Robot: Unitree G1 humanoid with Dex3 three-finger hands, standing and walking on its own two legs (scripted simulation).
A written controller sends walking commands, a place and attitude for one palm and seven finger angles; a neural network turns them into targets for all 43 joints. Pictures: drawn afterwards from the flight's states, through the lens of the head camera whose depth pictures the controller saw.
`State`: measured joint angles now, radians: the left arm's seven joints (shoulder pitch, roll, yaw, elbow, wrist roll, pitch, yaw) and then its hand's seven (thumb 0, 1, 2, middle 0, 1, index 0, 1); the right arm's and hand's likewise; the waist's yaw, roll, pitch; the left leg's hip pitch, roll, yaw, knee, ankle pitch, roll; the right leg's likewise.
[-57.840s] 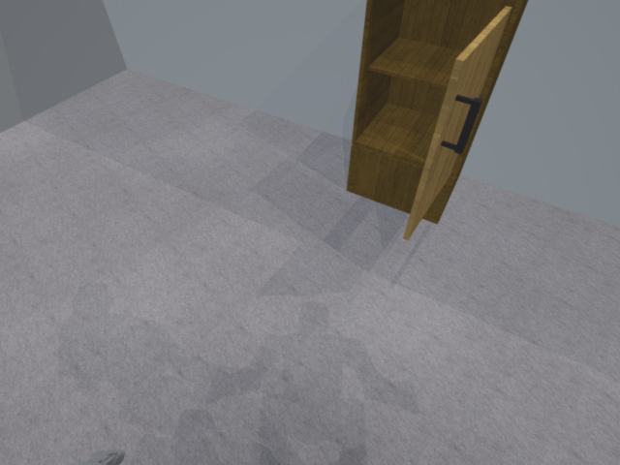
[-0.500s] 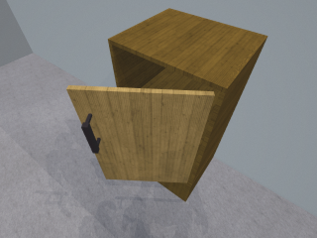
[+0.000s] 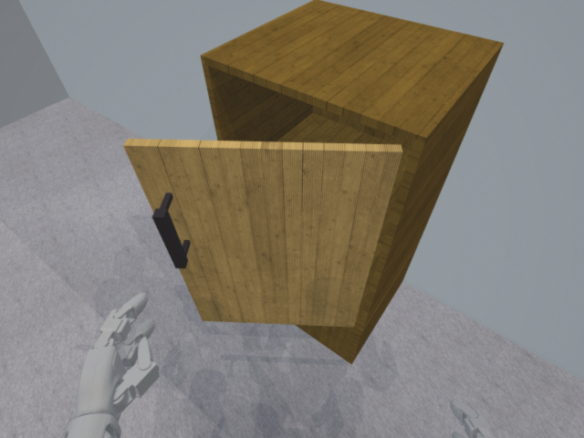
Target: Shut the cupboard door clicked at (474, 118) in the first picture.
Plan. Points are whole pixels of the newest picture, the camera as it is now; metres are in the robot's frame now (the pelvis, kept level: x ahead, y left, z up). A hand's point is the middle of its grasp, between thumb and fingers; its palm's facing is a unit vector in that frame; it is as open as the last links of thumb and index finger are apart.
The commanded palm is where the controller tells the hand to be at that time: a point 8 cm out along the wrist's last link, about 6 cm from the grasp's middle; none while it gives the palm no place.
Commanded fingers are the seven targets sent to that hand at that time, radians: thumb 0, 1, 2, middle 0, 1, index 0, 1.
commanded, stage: raise the hand and make a fist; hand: left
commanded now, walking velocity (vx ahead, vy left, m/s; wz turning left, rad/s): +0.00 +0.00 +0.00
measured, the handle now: (174, 232) +0.46 +0.23 -0.01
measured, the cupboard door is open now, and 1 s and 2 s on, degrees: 34 34 34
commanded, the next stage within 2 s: bring the fist close to the handle in 1.72 s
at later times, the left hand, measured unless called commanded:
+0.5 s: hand (168, 417) +0.17 +0.17 -0.03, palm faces -0.07 -1.00 -0.01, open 4.8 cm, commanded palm +0.14 +0.23 -0.03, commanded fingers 0.00 0.90 0.90 -0.84 -1.00 -0.84 -1.00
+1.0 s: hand (145, 398) +0.19 +0.20 -0.02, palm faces +0.00 -1.00 -0.03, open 3.1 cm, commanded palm +0.16 +0.25 -0.02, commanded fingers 0.00 0.90 0.90 -1.30 -1.50 -1.30 -1.50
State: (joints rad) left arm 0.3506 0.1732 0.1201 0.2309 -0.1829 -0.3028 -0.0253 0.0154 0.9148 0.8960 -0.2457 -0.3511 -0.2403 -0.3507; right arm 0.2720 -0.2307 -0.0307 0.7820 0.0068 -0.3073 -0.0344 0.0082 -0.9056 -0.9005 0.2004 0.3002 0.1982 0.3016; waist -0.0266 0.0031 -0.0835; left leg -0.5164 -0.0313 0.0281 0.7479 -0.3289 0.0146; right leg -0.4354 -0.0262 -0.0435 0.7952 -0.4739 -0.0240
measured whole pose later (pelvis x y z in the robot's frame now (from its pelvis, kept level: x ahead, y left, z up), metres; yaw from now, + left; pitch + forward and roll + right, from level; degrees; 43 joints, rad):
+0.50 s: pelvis -0.05 +0.00 -0.09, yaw -1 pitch +15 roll -3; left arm 0.37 0.23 0.10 -0.02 -0.28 -0.36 -0.28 0.02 0.90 0.90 -0.67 -0.81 -0.67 -0.81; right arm 0.23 -0.19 0.03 0.54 0.03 -0.23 -0.06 0.01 -0.90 -0.90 0.20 0.30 0.20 0.30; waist 0.03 0.05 -0.16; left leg -1.07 0.03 -0.04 1.28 -0.47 0.01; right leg -0.95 0.02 -0.11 1.26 -0.58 -0.05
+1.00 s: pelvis -0.03 +0.02 -0.07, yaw -1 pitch +16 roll -4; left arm 0.42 0.23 0.11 -0.08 -0.25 -0.40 -0.20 0.02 0.90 0.90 -1.13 -1.31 -1.12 -1.31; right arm 0.21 -0.23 0.01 0.48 0.01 -0.17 -0.05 0.01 -0.90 -0.90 0.20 0.30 0.20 0.30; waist 0.02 0.04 -0.16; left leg -1.03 0.01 -0.01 1.24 -0.49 0.04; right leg -0.90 0.01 -0.08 1.20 -0.58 -0.01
